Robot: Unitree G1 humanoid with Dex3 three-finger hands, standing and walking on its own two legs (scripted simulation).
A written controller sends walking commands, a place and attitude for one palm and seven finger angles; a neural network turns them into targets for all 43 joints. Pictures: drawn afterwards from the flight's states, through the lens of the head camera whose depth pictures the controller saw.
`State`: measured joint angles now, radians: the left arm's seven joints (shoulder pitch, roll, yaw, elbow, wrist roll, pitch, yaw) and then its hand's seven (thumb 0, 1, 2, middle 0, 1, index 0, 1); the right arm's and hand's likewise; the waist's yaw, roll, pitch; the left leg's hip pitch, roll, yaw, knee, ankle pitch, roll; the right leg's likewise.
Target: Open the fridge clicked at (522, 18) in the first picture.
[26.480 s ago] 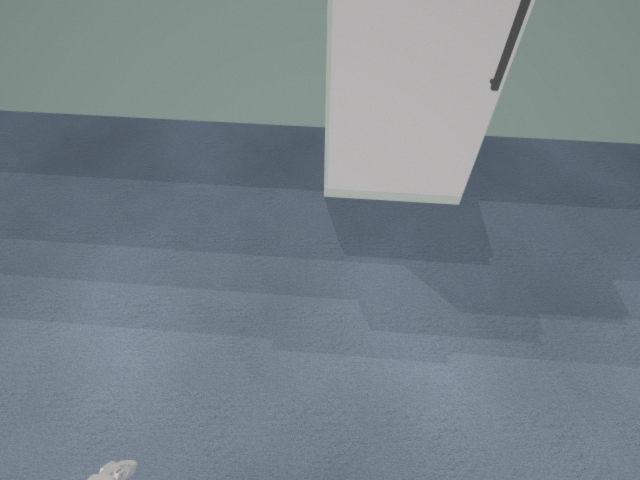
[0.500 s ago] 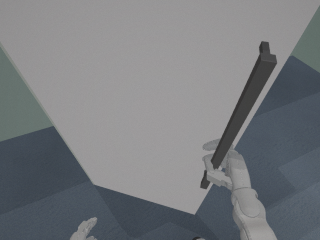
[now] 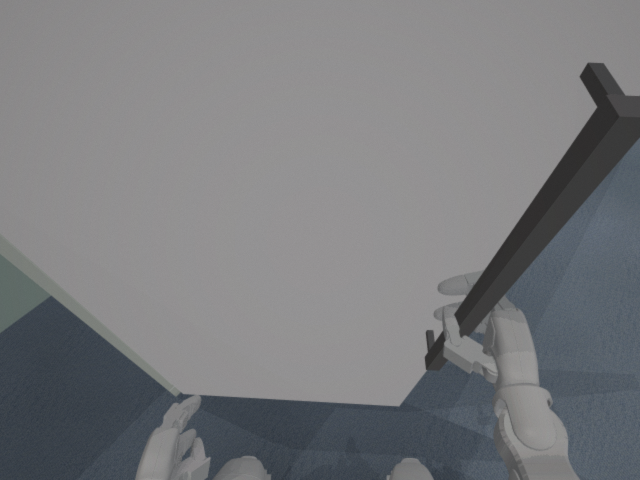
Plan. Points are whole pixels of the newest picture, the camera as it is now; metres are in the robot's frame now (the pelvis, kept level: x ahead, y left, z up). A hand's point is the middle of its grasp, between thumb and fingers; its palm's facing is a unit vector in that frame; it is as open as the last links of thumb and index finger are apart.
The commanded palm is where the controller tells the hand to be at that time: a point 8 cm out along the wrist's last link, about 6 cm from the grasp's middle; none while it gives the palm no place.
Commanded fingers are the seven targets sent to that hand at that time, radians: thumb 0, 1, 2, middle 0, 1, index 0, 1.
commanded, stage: walk backward, drawing the door open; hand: right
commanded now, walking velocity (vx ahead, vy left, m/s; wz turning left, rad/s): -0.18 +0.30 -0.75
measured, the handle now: (481, 278) +0.32 -0.15 +0.10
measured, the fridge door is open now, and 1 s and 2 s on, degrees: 54 71 67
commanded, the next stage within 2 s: stop walking and hold the door back in 0.40 s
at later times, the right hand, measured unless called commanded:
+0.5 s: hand (424, 459) +0.15 -0.09 +0.03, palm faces +0.53 +0.81 -0.23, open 5.6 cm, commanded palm +0.11 -0.12 +0.04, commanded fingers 0.00 -0.90 -0.90 0.45 1.40 0.45 1.40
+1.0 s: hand (415, 477) +0.14 -0.08 +0.04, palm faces +0.65 +0.74 -0.19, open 5.5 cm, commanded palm +0.12 -0.11 +0.04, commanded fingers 0.00 -0.90 -0.90 0.45 1.40 0.45 1.40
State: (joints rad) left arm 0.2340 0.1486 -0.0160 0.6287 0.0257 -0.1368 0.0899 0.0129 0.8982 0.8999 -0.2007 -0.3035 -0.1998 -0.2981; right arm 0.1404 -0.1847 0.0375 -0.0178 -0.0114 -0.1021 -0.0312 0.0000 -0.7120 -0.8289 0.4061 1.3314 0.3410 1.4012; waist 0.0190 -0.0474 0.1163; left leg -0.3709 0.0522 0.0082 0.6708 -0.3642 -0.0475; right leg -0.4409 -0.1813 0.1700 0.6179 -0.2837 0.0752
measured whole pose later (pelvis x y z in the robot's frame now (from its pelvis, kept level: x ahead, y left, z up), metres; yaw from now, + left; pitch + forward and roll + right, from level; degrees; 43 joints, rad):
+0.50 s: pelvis -0.03 +0.20 +0.00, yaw -20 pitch +2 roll +2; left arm 0.27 0.17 -0.02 0.60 0.01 -0.11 0.09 0.01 0.90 0.90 -0.20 -0.30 -0.20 -0.30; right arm 0.17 -0.22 -0.12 0.06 0.05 -0.11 -0.09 -0.01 -0.70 -0.82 0.38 1.24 0.40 1.40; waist -0.01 -0.04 0.06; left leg -0.29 0.04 0.06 0.55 -0.30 -0.04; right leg -0.44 -0.12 0.13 0.61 -0.26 0.06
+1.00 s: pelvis -0.09 +0.26 +0.01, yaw -32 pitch -1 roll +0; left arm 0.17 0.22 -0.02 0.64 -0.03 -0.08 0.10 0.01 0.90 0.90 -0.20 -0.30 -0.20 -0.30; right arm -0.42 -0.22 -0.04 0.67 0.05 -0.13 -0.14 0.02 -0.70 -0.82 0.34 1.25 0.43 1.40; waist -0.03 -0.01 0.12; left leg -0.47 0.04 0.09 0.93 -0.44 -0.02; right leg -0.23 -0.01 -0.04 0.53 -0.29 -0.02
